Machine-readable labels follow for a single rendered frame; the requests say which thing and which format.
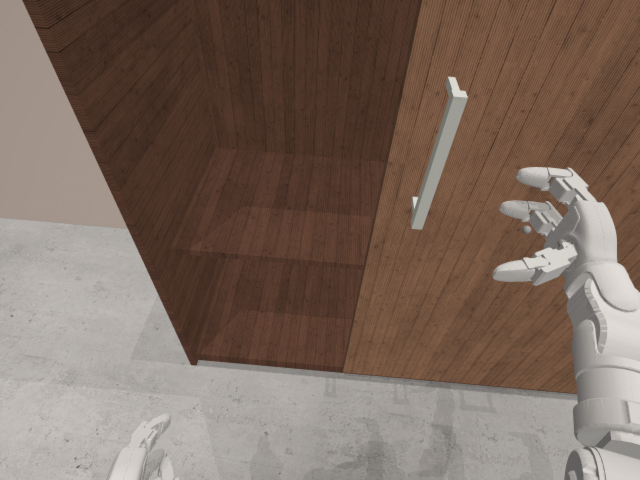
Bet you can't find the right robot upper arm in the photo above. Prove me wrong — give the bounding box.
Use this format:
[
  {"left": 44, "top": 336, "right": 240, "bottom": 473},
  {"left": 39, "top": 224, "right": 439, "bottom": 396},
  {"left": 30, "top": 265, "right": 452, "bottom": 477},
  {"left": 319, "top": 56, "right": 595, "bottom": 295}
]
[{"left": 564, "top": 446, "right": 640, "bottom": 480}]

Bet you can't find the wardrobe door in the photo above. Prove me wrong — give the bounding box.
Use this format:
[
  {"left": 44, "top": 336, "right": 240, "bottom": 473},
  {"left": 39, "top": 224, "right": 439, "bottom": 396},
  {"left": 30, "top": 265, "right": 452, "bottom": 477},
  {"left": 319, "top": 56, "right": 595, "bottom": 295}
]
[{"left": 343, "top": 0, "right": 640, "bottom": 393}]

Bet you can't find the handle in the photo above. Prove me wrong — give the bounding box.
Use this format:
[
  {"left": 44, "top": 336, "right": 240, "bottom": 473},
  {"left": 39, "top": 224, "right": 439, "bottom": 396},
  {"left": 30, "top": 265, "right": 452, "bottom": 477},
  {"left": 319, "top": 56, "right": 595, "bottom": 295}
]
[{"left": 411, "top": 77, "right": 468, "bottom": 230}]

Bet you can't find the left robot hand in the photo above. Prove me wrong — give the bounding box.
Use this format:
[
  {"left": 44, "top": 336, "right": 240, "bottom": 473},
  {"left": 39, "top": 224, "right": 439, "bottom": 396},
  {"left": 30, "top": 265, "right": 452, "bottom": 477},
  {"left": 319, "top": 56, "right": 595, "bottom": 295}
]
[{"left": 106, "top": 413, "right": 179, "bottom": 480}]

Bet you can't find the right robot hand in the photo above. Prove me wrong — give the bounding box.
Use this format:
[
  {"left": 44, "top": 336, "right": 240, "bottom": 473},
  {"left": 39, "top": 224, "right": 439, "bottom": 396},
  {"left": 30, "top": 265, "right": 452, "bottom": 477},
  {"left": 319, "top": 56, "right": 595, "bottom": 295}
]
[{"left": 492, "top": 167, "right": 617, "bottom": 286}]

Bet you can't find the robot right forearm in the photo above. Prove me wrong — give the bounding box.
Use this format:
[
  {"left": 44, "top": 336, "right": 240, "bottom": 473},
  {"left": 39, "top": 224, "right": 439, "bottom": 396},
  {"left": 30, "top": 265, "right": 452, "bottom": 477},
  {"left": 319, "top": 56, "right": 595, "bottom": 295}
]
[{"left": 563, "top": 261, "right": 640, "bottom": 460}]

